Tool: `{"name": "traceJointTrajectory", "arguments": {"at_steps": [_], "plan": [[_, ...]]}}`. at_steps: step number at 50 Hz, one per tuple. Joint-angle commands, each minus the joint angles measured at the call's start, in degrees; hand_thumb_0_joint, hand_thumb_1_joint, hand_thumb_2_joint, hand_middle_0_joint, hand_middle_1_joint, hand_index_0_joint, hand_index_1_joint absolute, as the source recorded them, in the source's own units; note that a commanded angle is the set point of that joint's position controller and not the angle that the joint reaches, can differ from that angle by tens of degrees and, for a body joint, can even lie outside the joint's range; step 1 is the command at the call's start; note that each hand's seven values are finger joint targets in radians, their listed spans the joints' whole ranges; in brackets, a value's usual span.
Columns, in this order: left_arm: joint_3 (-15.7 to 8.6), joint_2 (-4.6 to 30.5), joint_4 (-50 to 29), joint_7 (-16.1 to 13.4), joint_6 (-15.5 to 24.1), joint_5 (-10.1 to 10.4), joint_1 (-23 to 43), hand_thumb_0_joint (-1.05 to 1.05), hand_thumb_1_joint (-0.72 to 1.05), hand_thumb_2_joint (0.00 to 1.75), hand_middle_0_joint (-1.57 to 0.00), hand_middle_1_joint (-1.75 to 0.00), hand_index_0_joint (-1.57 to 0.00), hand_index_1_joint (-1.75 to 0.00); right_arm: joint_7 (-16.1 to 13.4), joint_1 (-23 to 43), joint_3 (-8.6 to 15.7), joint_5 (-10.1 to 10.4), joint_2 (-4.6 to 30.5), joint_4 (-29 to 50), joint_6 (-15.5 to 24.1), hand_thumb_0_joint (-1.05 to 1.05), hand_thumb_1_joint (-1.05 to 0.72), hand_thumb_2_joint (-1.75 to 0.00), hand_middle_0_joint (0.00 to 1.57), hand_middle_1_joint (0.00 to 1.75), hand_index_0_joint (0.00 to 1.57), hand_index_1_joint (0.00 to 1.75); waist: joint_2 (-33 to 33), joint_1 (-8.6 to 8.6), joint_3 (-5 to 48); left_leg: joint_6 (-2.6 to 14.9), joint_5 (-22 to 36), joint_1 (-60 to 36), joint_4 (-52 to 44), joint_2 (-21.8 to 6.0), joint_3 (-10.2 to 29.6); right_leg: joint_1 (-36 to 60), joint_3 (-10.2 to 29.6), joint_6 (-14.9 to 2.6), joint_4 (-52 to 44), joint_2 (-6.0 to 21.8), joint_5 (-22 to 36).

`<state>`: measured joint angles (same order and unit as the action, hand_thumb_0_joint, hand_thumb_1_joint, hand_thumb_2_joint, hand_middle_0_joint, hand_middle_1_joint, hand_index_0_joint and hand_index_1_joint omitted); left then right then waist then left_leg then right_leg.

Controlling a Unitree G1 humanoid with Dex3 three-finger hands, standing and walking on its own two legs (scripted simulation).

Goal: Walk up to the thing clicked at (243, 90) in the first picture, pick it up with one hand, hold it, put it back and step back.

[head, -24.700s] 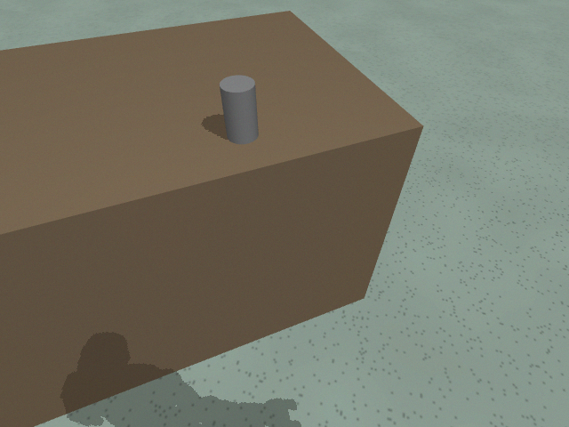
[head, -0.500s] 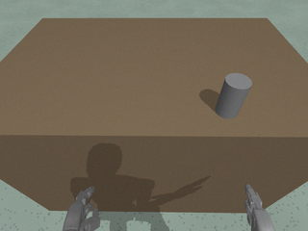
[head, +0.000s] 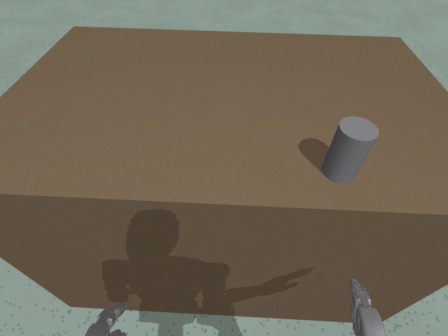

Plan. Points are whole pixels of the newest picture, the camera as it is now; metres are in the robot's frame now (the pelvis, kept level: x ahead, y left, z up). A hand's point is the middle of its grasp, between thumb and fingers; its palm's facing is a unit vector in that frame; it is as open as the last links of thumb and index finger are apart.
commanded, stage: home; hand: right
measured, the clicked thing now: (347, 151) +0.45 -0.22 +0.09
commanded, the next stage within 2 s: stand in 1.74 s
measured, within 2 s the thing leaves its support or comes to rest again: neither
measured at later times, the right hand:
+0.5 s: hand out of the picture +0.03 -0.26 -0.13, palm faces -0.05 +0.92 -0.39, open 17.5 cm
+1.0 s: hand out of the picture +0.04 -0.26 -0.14, palm faces -0.06 +0.93 -0.36, open 17.4 cm
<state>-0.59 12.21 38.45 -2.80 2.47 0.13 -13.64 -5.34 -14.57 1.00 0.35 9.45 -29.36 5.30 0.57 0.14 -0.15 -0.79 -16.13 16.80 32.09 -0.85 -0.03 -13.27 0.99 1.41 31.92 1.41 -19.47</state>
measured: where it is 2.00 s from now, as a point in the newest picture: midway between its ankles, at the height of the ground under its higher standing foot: outside the picture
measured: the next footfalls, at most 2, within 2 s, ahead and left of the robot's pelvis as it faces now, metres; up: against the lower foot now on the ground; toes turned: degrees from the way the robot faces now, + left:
none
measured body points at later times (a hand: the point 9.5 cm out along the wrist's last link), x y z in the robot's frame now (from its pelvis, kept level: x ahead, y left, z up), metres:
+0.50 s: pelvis -0.03 +0.00 +0.01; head -0.04 +0.02 +0.46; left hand +0.04 +0.31 -0.13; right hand +0.03 -0.31 -0.11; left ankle +0.01 +0.13 -0.73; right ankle -0.03 -0.14 -0.73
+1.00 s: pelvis -0.03 +0.00 +0.01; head -0.03 +0.01 +0.46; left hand +0.02 +0.31 -0.13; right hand +0.05 -0.30 -0.11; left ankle +0.01 +0.13 -0.73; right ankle -0.03 -0.14 -0.73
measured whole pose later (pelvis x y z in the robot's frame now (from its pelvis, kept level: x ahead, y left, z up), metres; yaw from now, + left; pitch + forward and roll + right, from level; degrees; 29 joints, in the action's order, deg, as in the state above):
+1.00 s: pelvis -0.03 +0.00 +0.01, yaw +1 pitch -3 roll -1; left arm 0.0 21.0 63.8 0.3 -0.1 -1.1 -10.2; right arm 0.4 -7.9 -1.3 -0.6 20.4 -63.8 0.6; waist 0.8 0.2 -2.6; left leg -0.8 -9.1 10.3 22.2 -1.2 0.9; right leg -5.9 0.0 1.3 20.7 1.0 -11.9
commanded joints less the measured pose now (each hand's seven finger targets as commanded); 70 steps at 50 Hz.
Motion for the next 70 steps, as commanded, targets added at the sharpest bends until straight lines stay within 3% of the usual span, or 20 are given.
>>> {"name": "traceJointTrajectory", "arguments": {"at_steps": [1,3,7,11,14,17,19,22,25,30,36,39,47,53,56,59,63,67,70], "plan": [[-4.7,16.8,-1.7,0.8,1.3,-3.2,1.0,0.00,0.90,0.90,-0.20,-0.30,-0.20,-0.30,1.1,0.2,5.2,-4.3,21.2,-2.0,1.0,0.00,0.53,-0.07,0.06,0.06,0.06,0.06,0.9,-0.02,6.8,3.09,24.2,-7.5,0.0,-5.1,3.1,-0.8,2.3,-2.44,-2.3,3.5,24.2],[-4.7,16.2,-0.6,1.2,0.2,-2.9,-0.2,0.00,0.90,0.90,-0.20,-0.30,-0.20,-0.30,2.3,0.8,4.8,-4.0,20.1,-3.8,-0.1,0.00,0.56,-0.05,0.05,0.05,0.05,0.05,0.3,0.70,9.9,4.47,26.8,-8.4,0.2,-5.3,3.2,2.1,2.1,-3.01,-1.2,3.4,24.0],[-3.7,15.8,1.2,2.2,-0.3,-1.9,2.4,0.00,0.90,0.90,-0.20,-0.29,-0.20,-0.30,3.9,4.1,2.6,-2.2,18.0,-7.8,-0.2,0.00,0.59,-0.03,0.05,0.05,0.05,0.05,-1.3,0.62,5.9,3.63,18.5,-5.1,-2.7,-4.9,3.6,1.2,2.4,-3.13,-3.6,3.4,15.8],[-3.1,16.9,4.6,2.6,-0.8,-2.0,4.3,0.00,0.90,0.90,-0.20,-0.29,-0.20,-0.30,4.4,5.1,1.7,-2.2,19.9,-13.5,-1.0,0.00,0.57,-0.04,0.05,0.05,0.05,0.05,-1.2,0.18,0.8,3.39,12.9,-3.2,-5.9,-4.9,4.3,0.1,3.3,-3.27,-6.4,3.4,10.7],[-2.7,17.7,7.4,2.8,-1.1,-1.8,5.0,0.00,0.90,0.90,-0.20,-0.29,-0.20,-0.30,4.5,6.2,1.4,-2.1,21.1,-17.0,-1.5,0.00,0.57,-0.04,0.05,0.05,0.05,0.05,-1.5,0.27,0.1,3.40,12.1,-3.8,-7.6,-5.2,5.0,1.4,3.6,-3.41,-7.9,3.5,9.5],[-2.3,18.9,10.5,2.9,-1.3,-1.8,5.0,0.00,0.90,0.90,-0.20,-0.29,-0.20,-0.30,4.8,6.8,0.9,-1.7,22.1,-20.1,-2.2,0.00,0.58,-0.04,0.05,0.05,0.05,0.05,0.4,-0.14,-2.1,3.03,4.8,-3.3,-9.6,-4.7,5.7,0.6,4.9,-3.62,-12.2,4.2,2.9],[-2.0,19.4,12.0,3.1,-1.4,-1.6,5.7,0.00,0.90,0.90,-0.20,-0.29,-0.20,-0.30,4.9,6.7,0.6,-1.7,23.0,-22.4,-2.3,0.00,0.57,-0.04,0.05,0.05,0.05,0.05,-0.8,-0.32,-1.6,2.94,4.4,-5.0,-10.9,-5.0,6.1,0.7,5.0,-3.66,-13.0,4.2,2.9],[-1.7,20.0,14.6,3.2,-1.6,-1.4,5.1,0.00,0.90,0.90,-0.20,-0.29,-0.20,-0.30,5.0,7.0,0.5,-1.7,24.0,-24.8,-2.6,0.00,0.57,-0.04,0.05,0.05,0.05,0.05,-2.6,-0.35,-2.6,2.80,-1.1,-3.8,-13.9,-5.4,7.1,1.7,4.4,-3.40,-13.5,3.6,2.0],[-1.5,20.6,16.7,3.3,-1.6,-1.3,4.0,0.00,0.90,0.90,-0.20,-0.29,-0.20,-0.30,4.9,7.9,0.3,-1.5,24.4,-26.5,-2.7,0.00,0.55,-0.05,0.05,0.05,0.05,0.05,-2.6,0.26,-1.4,2.69,-1.3,-4.9,-15.1,-5.8,7.6,3.0,4.2,-3.29,-13.6,3.5,3.3],[-1.4,21.1,19.2,3.2,-1.5,-1.5,3.5,0.00,0.90,0.90,-0.20,-0.29,-0.20,-0.30,5.0,7.8,0.2,-1.3,24.8,-28.8,-3.3,0.00,0.57,-0.05,0.05,0.05,0.05,0.05,-1.9,-0.14,-3.8,2.64,-4.9,-4.4,-15.7,-5.6,7.8,0.9,4.6,-3.23,-15.5,3.6,-0.2],[-1.3,20.9,20.6,2.9,-1.2,-1.2,4.0,0.00,0.90,0.90,-0.20,-0.29,-0.20,-0.30,5.1,7.4,0.2,-1.2,24.3,-30.2,-3.4,0.00,0.58,-0.04,0.05,0.05,0.05,0.05,-0.5,-0.49,-2.5,2.75,0.5,-6.4,-14.1,-5.1,6.9,1.4,5.4,-3.06,-16.9,4.4,2.0],[-1.4,20.8,21.3,2.7,-1.1,-1.1,4.0,0.00,0.90,0.90,-0.20,-0.29,-0.20,-0.30,4.9,7.7,0.1,-1.2,23.8,-30.4,-3.4,0.00,0.56,-0.05,0.05,0.05,0.05,0.05,-0.2,-0.41,-0.9,2.82,4.7,-7.9,-13.4,-5.5,6.6,2.9,5.5,-3.06,-16.7,5.0,6.3],[-1.4,20.2,22.7,2.6,-1.3,-1.1,4.0,0.00,0.90,0.90,-0.20,-0.29,-0.20,-0.30,4.8,8.8,-0.1,-0.9,23.7,-31.0,-3.6,0.00,0.56,-0.05,0.05,0.05,0.05,0.05,-0.8,0.00,-2.5,2.51,3.7,-7.0,-15.3,-5.5,7.2,3.1,4.2,-2.69,-16.6,4.6,5.9],[-1.6,20.4,22.6,2.4,-1.2,-0.9,5.7,0.00,0.90,0.90,-0.20,-0.29,-0.20,-0.30,4.6,9.2,0.1,-0.9,24.0,-31.3,-3.5,0.00,0.57,-0.05,0.05,0.05,0.05,0.05,-1.0,-0.30,0.3,2.45,12.1,-9.3,-13.6,-6.0,6.4,5.8,4.3,-2.47,-16.1,5.2,12.1],[-1.7,20.4,22.8,2.4,-1.4,-0.9,5.9,0.00,0.90,0.90,-0.20,-0.29,-0.20,-0.30,4.5,9.3,0.0,-1.0,23.7,-31.6,-3.5,0.00,0.57,-0.05,0.05,0.05,0.05,0.05,-1.6,-0.15,0.1,2.35,11.6,-8.3,-14.2,-5.9,6.3,6.8,4.0,-2.41,-15.9,5.2,11.9],[-1.7,20.3,22.9,2.4,-1.4,-0.8,6.2,0.00,0.90,0.90,-0.20,-0.29,-0.20,-0.30,4.5,9.6,0.0,-0.9,23.8,-31.6,-3.4,0.00,0.57,-0.04,0.05,0.05,0.05,0.05,-1.5,0.08,0.9,2.27,15.2,-9.2,-13.9,-6.3,6.3,8.0,3.8,-2.24,-15.4,5.4,14.6],[-1.6,20.0,23.2,2.5,-1.6,-0.9,6.6,0.00,0.90,0.90,-0.20,-0.29,-0.20,-0.30,4.4,10.0,0.1,-0.8,23.8,-31.9,-3.5,0.00,0.55,-0.05,0.05,0.05,0.05,0.05,-1.8,0.05,-0.9,2.07,11.4,-8.4,-15.2,-5.9,6.5,6.6,3.3,-2.04,-16.1,5.0,11.0],[-1.8,20.1,23.1,2.4,-1.5,-0.8,7.3,0.00,0.90,0.90,-0.20,-0.29,-0.20,-0.30,4.4,9.9,0.3,-0.8,23.6,-32.0,-3.4,0.00,0.55,-0.06,0.05,0.05,0.05,0.05,-1.0,0.04,1.4,2.14,17.4,-10.0,-14.1,-6.4,6.3,8.7,3.5,-2.20,-15.5,5.7,15.6],[-1.9,20.2,23.1,2.3,-1.5,-0.7,7.2,0.00,0.90,0.90,-0.20,-0.29,-0.20,-0.30,4.3,10.0,0.4,-0.9,23.6,-31.9,-3.3,0.00,0.55,-0.05,0.05,0.05,0.05,0.05,-1.1,0.10,1.7,2.10,18.4,-10.7,-13.8,-6.4,5.9,9.1,3.3,-2.14,-15.5,5.8,16.6]]}}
